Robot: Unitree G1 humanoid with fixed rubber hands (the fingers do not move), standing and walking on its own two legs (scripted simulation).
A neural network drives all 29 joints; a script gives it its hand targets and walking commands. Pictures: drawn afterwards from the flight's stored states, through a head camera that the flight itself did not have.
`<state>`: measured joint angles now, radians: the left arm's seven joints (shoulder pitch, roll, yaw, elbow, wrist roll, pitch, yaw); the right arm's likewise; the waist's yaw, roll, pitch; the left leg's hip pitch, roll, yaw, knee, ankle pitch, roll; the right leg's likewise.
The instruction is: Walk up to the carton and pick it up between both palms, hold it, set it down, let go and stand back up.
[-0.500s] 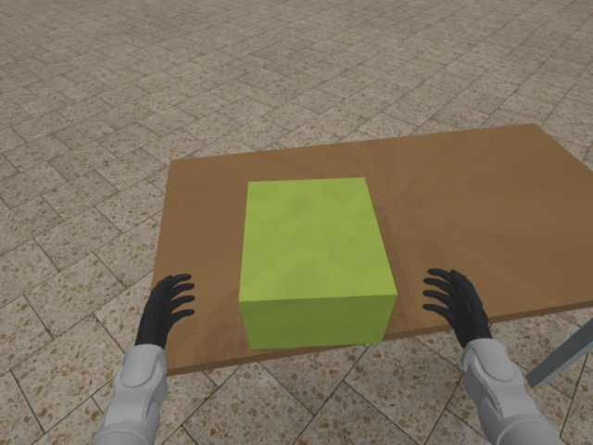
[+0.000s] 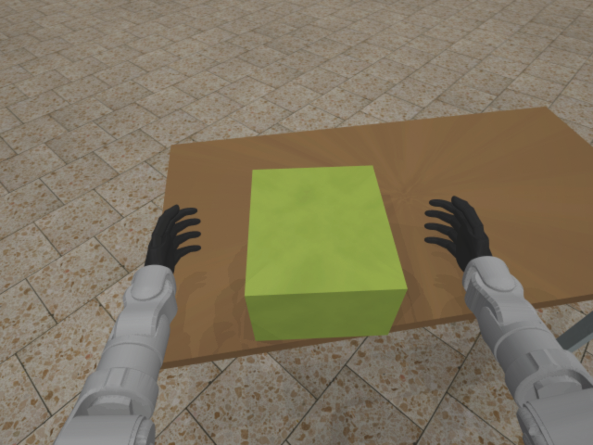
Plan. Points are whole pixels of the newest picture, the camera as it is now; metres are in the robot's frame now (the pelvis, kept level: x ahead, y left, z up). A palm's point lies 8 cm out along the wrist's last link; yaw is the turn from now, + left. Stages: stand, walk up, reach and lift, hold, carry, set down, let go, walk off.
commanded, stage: reach and lift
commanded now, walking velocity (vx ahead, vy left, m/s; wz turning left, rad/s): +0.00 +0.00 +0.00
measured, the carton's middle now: (317, 248) +0.46 +0.00 -0.05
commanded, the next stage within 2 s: none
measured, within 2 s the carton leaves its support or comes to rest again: neither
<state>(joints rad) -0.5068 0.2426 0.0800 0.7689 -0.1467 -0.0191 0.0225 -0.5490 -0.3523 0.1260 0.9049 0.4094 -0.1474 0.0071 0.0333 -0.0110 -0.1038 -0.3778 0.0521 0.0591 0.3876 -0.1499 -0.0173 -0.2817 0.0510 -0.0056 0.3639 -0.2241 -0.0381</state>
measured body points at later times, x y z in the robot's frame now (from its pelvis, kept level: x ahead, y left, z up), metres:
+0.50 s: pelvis -0.01 +0.00 -0.01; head +0.04 +0.00 +0.44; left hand +0.44 +0.22 +0.10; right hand +0.46 -0.21 +0.11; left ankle +0.02 +0.13 -0.74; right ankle -0.03 -0.09 -0.74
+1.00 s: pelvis -0.02 +0.00 -0.03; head +0.09 +0.01 +0.41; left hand +0.43 +0.21 +0.01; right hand +0.45 -0.20 +0.02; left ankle +0.02 +0.13 -0.74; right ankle -0.03 -0.09 -0.74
